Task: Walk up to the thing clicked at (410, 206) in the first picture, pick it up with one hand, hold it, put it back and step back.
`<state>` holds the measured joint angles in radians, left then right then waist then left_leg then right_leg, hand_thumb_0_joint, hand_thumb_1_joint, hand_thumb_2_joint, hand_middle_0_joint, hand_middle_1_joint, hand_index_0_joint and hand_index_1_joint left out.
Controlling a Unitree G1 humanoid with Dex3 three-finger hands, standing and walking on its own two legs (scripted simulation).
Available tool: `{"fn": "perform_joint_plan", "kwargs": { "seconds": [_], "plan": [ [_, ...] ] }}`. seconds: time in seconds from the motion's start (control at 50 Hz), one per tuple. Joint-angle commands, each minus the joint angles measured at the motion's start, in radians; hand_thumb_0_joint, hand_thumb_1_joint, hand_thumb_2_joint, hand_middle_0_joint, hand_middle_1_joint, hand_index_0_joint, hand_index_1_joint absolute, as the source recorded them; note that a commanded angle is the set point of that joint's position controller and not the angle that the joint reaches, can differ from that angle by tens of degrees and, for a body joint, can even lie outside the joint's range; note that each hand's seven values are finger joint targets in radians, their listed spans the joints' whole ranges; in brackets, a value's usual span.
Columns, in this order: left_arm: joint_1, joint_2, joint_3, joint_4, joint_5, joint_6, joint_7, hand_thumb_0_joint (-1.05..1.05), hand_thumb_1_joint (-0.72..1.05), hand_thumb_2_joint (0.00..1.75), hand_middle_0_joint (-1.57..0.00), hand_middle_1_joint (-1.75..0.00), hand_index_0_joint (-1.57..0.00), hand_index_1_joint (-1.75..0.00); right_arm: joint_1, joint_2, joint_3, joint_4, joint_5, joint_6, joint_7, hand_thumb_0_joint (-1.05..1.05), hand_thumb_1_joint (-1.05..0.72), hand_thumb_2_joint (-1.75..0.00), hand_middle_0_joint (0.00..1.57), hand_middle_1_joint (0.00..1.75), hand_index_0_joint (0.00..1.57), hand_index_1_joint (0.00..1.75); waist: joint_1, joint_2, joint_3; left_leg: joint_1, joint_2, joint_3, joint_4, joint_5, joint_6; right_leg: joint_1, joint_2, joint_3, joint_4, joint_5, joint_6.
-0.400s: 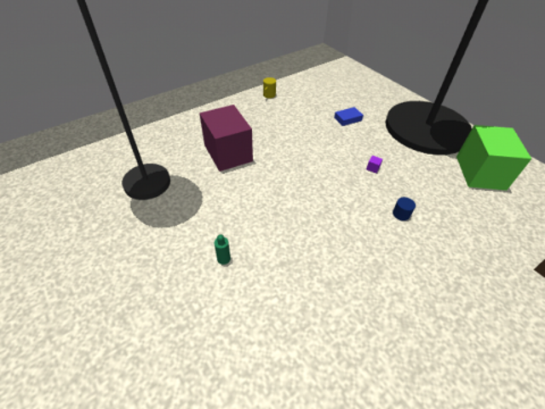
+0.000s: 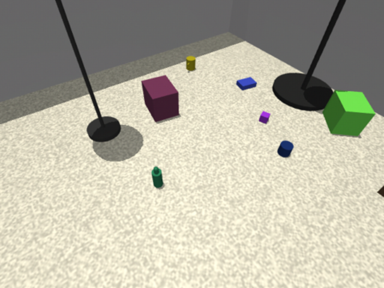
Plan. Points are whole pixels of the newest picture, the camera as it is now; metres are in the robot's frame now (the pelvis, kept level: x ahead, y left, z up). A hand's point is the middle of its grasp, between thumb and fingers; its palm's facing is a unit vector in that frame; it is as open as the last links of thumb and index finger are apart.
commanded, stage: stand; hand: left
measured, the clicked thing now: (285, 148) +1.11 -0.67 -0.74
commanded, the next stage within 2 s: walk up in 0.72 s
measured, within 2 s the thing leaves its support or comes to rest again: neither
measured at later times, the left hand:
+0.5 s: hand out of the picture +0.08 +0.25 -0.16, palm faces -0.03 -0.94 -0.34, open 7.4 cm
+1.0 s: hand out of the picture +0.16 +0.22 -0.14, palm faces -0.23 -0.91 -0.36, open 7.4 cm
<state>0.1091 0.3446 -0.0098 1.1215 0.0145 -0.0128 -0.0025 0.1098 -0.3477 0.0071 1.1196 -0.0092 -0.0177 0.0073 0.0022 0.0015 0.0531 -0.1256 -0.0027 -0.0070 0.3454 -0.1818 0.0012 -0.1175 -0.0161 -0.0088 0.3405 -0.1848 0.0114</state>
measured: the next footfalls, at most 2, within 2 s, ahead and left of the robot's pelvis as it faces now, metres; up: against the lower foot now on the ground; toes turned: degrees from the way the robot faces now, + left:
right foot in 1.06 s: +0.12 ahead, -0.28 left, +0.00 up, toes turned -22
left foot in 1.40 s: +0.33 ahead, -0.11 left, +0.00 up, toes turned -22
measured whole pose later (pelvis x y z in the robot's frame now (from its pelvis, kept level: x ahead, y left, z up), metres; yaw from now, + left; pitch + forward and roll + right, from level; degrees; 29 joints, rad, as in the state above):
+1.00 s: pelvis +0.04 -0.05 -0.01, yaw -13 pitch -2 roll +2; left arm 0.22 0.45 0.10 0.93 0.04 0.07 -0.15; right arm 0.20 -0.46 -0.11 0.96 -0.05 -0.06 0.00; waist 0.02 -0.01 0.06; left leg -0.04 0.12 0.19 0.44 -0.34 -0.05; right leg -0.44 -0.15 0.02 0.74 -0.29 0.01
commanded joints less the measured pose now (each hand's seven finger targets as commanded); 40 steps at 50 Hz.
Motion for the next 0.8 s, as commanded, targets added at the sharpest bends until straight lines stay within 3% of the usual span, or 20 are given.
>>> {"fn": "perform_joint_plan", "kwargs": {
  "seconds": [0.0, 0.12, 0.44, 0.66, 0.68, 0.7, 0.72, 0.74, 0.76, 0.78],
  "plan": [
    [-0.039, 0.211, 0.044, -0.060, -0.006, -0.022, 0.011, 0.00, 0.90, 0.90, -0.20, -0.30, -0.20, -0.30, -0.041, -0.206, -0.040, -0.057, 0.003, -0.019, -0.014, 0.00, -0.90, -0.90, 0.20, 0.30, 0.20, 0.30, 0.000, -0.003, -0.074, 0.014, 0.126, -0.101, -0.061, 0.129, 0.026, 0.003, -0.113, 0.087, -0.059, 0.092, -0.036],
    [-0.032, 0.207, 0.045, -0.059, -0.004, -0.018, 0.009, 0.00, 0.90, 0.90, -0.20, -0.30, -0.20, -0.30, -0.049, -0.215, -0.043, -0.054, 0.001, -0.020, -0.016, 0.00, -0.90, -0.90, 0.20, 0.30, 0.20, 0.30, 0.004, 0.010, -0.083, 0.010, 0.127, -0.099, -0.066, 0.108, 0.027, 0.017, -0.116, 0.090, -0.062, 0.092, -0.039],
    [-0.034, 0.216, 0.047, -0.059, -0.007, -0.020, 0.013, 0.00, 0.90, 0.90, -0.20, -0.30, -0.20, -0.30, -0.035, -0.210, -0.041, -0.055, 0.004, -0.019, -0.018, 0.00, -0.90, -0.90, 0.20, 0.30, 0.20, 0.30, -0.002, -0.005, -0.090, 0.030, 0.128, -0.098, -0.055, 0.188, 0.026, 0.031, -0.118, 0.084, -0.053, 0.150, -0.036],
    [-0.031, 0.215, 0.048, -0.057, -0.005, -0.019, 0.013, 0.00, 0.90, 0.90, -0.20, -0.30, -0.20, -0.30, -0.033, -0.208, -0.039, -0.052, 0.003, -0.015, -0.016, 0.00, -0.90, -0.90, 0.20, 0.30, 0.20, 0.30, -0.003, -0.005, -0.073, 0.016, 0.123, -0.098, -0.064, 0.144, 0.026, 0.027, -0.120, 0.086, -0.071, 0.127, -0.034],
    [-0.027, 0.212, 0.048, -0.057, -0.004, -0.019, 0.013, 0.00, 0.90, 0.90, -0.20, -0.30, -0.20, -0.30, -0.033, -0.213, -0.040, -0.054, 0.002, -0.015, -0.017, 0.00, -0.90, -0.90, 0.20, 0.30, 0.20, 0.30, -0.001, 0.002, -0.081, 0.019, 0.124, -0.096, -0.063, 0.130, 0.027, 0.030, -0.120, 0.084, -0.071, 0.117, -0.034],
    [-0.024, 0.311, 0.139, -0.191, 0.031, 0.017, -0.042, 0.00, 0.90, 0.90, -0.20, -0.30, -0.20, -0.30, 0.061, -0.345, -0.127, -0.141, -0.009, -0.044, -0.021, 0.00, -0.90, -0.90, 0.20, 0.30, 0.20, 0.30, -0.043, -0.069, -0.116, 0.246, 0.127, -0.089, 0.046, -0.193, 0.087, -0.291, -0.021, 0.152, 0.098, -0.110, -0.068],
    [-0.107, 0.265, 0.132, -0.219, 0.033, 0.034, -0.065, 0.00, 0.90, 0.90, -0.20, -0.30, -0.20, -0.30, 0.177, -0.379, -0.152, -0.114, -0.011, -0.052, -0.029, 0.00, -0.90, -0.90, 0.20, 0.30, 0.20, 0.30, -0.100, 0.079, -0.078, 0.380, 0.282, -0.236, -0.078, -0.380, 0.152, -0.558, 0.006, 0.080, 0.258, -0.280, -0.043],
    [-0.129, 0.252, 0.131, -0.236, 0.043, 0.049, -0.075, 0.00, 0.90, 0.90, -0.20, -0.30, -0.20, -0.30, 0.155, -0.410, -0.165, -0.129, -0.013, -0.056, -0.036, 0.00, -0.90, -0.90, 0.20, 0.30, 0.20, 0.30, -0.097, 0.143, -0.024, 0.300, 0.453, -0.340, -0.179, -0.408, 0.224, -0.647, -0.029, 0.065, 0.503, -0.277, -0.004],
    [-0.129, 0.265, 0.128, -0.258, 0.051, 0.051, -0.087, 0.00, 0.90, 0.90, -0.20, -0.30, -0.20, -0.30, 0.085, -0.407, -0.173, -0.162, -0.006, -0.062, -0.041, 0.00, -0.90, -0.90, 0.20, 0.30, 0.20, 0.30, -0.085, 0.079, -0.001, 0.157, 0.521, -0.315, -0.195, -0.286, 0.226, -0.559, -0.098, 0.110, 0.576, -0.254, 0.000],
    [-0.088, 0.263, 0.132, -0.271, 0.040, 0.051, -0.096, 0.00, 0.90, 0.90, -0.20, -0.30, -0.20, -0.30, 0.059, -0.401, -0.170, -0.188, -0.013, -0.067, -0.040, 0.00, -0.90, -0.90, 0.20, 0.30, 0.20, 0.30, -0.055, 0.069, -0.019, 0.099, 0.514, -0.291, -0.202, -0.268, 0.232, -0.505, -0.119, 0.120, 0.611, -0.228, -0.001]
  ]
}}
